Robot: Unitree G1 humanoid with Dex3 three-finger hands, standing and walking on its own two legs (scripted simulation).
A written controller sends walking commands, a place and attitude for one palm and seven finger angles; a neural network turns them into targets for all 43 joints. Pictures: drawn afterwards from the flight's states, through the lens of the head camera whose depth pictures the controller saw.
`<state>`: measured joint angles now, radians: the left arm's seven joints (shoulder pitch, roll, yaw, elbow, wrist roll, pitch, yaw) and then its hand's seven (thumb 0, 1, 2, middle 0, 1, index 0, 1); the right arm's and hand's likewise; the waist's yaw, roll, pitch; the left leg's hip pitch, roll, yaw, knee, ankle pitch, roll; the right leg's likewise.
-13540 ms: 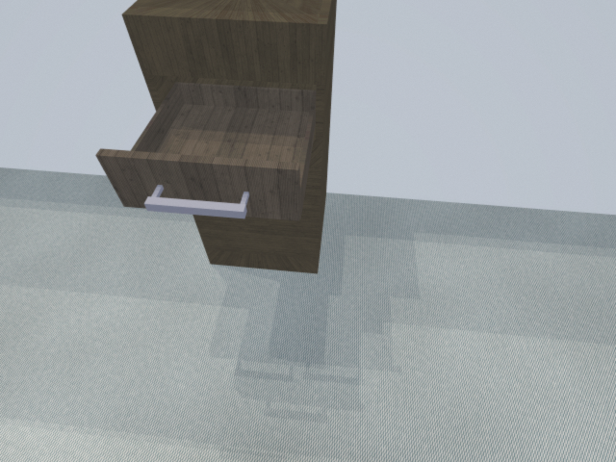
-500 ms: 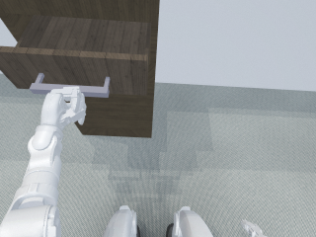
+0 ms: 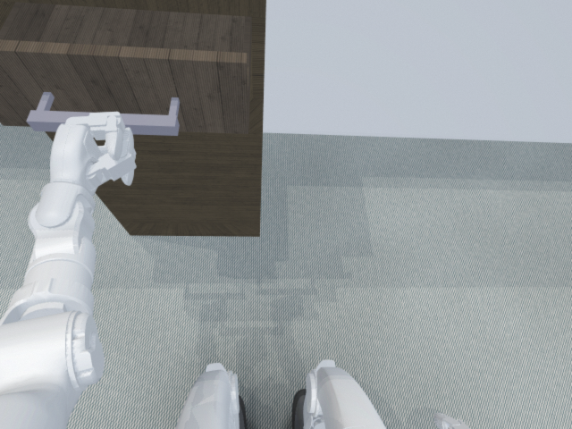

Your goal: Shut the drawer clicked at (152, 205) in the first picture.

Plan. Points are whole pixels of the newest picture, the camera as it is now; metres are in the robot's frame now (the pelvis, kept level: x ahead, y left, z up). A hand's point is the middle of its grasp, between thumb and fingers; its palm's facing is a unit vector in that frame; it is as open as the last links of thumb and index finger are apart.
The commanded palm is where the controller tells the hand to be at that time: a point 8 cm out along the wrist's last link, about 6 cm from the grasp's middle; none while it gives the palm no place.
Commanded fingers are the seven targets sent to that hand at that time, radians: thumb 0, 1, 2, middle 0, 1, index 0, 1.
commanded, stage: push the drawer shut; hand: left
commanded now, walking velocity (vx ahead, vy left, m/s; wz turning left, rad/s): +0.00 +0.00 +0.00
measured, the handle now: (109, 112) +0.54 +0.24 +0.05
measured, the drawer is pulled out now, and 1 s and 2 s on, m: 0.09 0.00 0.00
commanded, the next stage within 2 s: pull the fist back off the drawer in 0.94 s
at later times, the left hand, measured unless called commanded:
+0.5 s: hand (139, 117) +0.54 +0.19 +0.05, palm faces -0.02 -1.00 -0.04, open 3.2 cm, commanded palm +0.53 +0.23 +0.05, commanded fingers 0.00 0.90 0.90 -1.40 -1.60 -1.40 -1.60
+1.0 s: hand (133, 102) +0.57 +0.21 +0.05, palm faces -0.01 -1.00 -0.05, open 3.1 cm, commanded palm +0.60 +0.21 +0.05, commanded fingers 0.00 0.90 0.90 -1.40 -1.60 -1.40 -1.60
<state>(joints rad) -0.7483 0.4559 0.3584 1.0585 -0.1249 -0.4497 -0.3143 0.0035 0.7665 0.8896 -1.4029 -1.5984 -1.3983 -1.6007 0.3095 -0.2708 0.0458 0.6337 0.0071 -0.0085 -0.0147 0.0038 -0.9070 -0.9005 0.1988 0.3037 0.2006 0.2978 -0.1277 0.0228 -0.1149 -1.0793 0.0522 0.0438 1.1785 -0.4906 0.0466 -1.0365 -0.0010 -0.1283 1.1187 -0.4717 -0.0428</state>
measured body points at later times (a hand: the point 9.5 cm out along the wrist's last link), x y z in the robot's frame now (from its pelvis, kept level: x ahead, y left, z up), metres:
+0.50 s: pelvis +0.00 +0.01 -0.01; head +0.16 +0.03 +0.41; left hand +0.53 +0.25 +0.06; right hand +0.00 -0.26 -0.12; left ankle +0.03 +0.09 -0.64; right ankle +0.03 -0.10 -0.64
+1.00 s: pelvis -0.01 +0.01 -0.02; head +0.18 +0.05 +0.38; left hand +0.56 +0.26 +0.06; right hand -0.03 -0.26 -0.12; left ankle +0.03 +0.09 -0.64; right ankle +0.03 -0.10 -0.64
